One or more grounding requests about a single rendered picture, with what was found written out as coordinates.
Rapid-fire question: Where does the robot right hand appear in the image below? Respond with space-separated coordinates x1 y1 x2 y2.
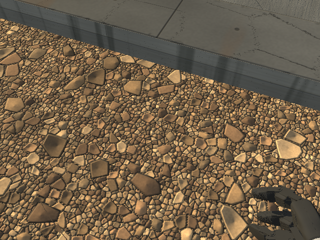
248 185 320 240

